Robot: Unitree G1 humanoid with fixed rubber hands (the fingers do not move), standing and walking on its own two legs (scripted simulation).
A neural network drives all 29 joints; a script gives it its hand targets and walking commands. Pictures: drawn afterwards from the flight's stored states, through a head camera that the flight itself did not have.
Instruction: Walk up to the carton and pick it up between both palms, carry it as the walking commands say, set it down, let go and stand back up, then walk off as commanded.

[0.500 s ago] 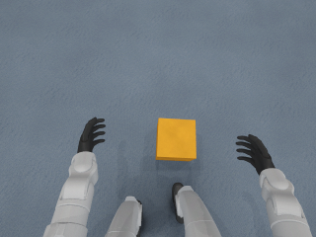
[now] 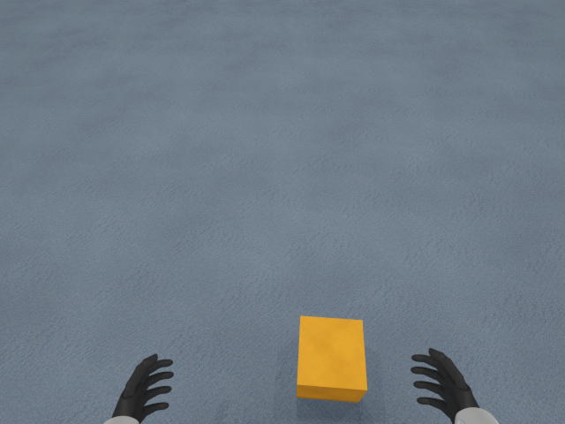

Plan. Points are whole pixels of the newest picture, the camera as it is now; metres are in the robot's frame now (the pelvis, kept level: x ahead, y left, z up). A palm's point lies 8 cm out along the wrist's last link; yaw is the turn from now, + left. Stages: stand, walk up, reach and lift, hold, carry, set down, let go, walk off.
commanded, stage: let go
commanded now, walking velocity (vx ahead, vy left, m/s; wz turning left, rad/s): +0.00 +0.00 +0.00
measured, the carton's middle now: (329, 359) +0.40 -0.13 -0.68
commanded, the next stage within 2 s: stand in 0.36 s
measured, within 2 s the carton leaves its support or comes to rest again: neither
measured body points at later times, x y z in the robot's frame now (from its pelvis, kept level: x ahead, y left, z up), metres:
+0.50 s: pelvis +0.02 +0.00 +0.00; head +0.05 +0.00 +0.45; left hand +0.17 +0.26 -0.09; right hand +0.19 -0.25 -0.08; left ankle -0.04 +0.11 -0.73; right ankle +0.03 -0.14 -0.73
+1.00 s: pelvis +0.01 -0.02 +0.00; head +0.02 -0.03 +0.45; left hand +0.15 +0.26 -0.09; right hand +0.18 -0.28 -0.09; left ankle -0.04 +0.11 -0.73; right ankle +0.03 -0.14 -0.73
